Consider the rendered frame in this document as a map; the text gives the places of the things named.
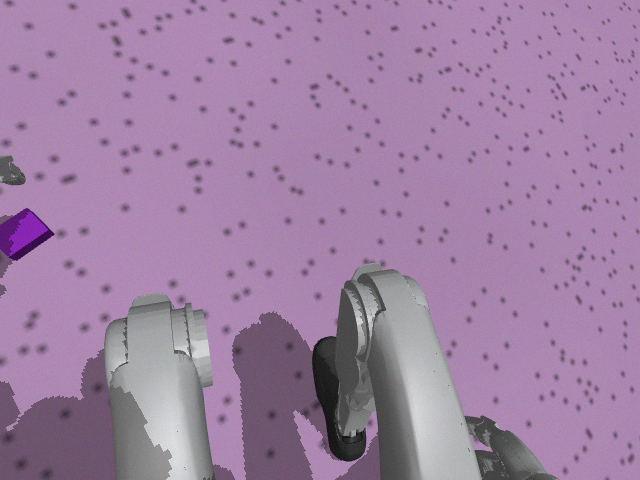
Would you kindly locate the left robot hand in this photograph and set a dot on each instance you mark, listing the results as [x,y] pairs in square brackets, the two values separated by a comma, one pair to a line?
[9,173]

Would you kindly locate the small box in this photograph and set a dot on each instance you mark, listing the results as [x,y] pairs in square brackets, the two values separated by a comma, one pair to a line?
[22,233]

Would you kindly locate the right robot hand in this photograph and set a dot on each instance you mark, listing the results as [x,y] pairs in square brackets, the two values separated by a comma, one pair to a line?
[511,459]

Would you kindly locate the right robot foot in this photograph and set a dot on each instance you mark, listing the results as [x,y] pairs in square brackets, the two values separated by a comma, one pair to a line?
[326,385]

